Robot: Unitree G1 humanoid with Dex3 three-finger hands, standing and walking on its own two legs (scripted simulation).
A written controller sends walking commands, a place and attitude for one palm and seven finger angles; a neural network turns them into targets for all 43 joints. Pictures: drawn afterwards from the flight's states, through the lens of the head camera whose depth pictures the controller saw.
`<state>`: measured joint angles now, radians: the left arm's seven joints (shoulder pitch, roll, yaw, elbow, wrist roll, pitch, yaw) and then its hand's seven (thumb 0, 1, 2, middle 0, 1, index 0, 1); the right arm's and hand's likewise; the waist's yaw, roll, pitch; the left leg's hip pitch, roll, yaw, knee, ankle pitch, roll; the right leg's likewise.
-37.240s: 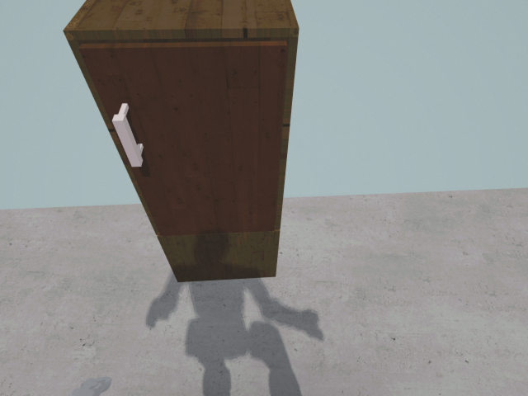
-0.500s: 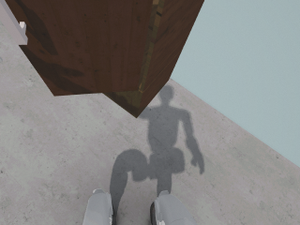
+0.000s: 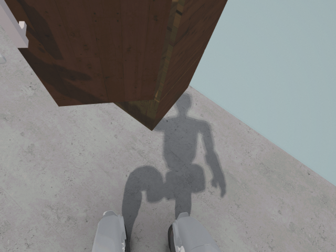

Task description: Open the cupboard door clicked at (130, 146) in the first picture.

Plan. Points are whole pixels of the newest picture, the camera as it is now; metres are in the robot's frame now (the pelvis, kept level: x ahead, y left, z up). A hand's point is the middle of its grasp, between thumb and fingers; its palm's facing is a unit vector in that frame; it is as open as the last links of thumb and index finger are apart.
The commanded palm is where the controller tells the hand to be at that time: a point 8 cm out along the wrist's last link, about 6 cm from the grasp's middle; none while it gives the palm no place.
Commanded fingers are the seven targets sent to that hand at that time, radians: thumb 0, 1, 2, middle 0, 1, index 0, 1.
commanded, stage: slide the fingers in behind the handle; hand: left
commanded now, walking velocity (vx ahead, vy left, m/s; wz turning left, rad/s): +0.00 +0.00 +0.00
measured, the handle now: (7, 11) +0.59 +0.26 +0.11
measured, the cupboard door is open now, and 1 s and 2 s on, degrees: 45 44 44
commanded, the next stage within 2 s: close the thumb around the handle in 1.38 s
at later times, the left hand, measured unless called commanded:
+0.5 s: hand out of the picture +0.54 +0.28 +0.11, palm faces +0.06 -1.00 +0.01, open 14.0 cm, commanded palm +0.53 +0.30 +0.11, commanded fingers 0.00 -0.50 0.30 -0.30 -1.20 -0.30 -1.20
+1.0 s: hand (17, 28) +0.54 +0.24 +0.12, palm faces +0.07 -1.00 -0.02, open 13.9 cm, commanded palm +0.53 +0.28 +0.11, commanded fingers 0.00 -0.50 0.30 -0.30 -1.20 -0.30 -1.20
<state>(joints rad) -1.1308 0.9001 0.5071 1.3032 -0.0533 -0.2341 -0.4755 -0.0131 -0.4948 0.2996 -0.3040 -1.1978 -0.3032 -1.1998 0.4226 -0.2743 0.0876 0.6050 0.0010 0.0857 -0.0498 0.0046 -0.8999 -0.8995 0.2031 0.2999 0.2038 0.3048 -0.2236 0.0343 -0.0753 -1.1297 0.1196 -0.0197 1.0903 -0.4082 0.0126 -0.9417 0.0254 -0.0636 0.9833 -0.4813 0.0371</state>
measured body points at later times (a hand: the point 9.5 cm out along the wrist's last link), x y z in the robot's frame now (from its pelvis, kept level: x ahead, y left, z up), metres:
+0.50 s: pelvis +0.00 +0.00 +0.00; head +0.16 +0.05 +0.42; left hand +0.53 +0.33 +0.11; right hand -0.01 -0.27 -0.09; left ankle +0.04 +0.11 -0.66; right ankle -0.01 -0.15 -0.66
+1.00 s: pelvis +0.01 -0.01 +0.01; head +0.15 +0.02 +0.43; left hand +0.53 +0.29 +0.12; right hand -0.02 -0.27 -0.09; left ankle +0.04 +0.11 -0.66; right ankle -0.01 -0.15 -0.66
